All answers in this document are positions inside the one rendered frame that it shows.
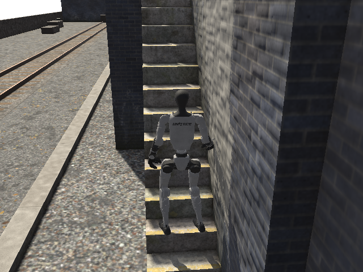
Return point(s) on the stairs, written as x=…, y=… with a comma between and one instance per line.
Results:
x=169, y=65

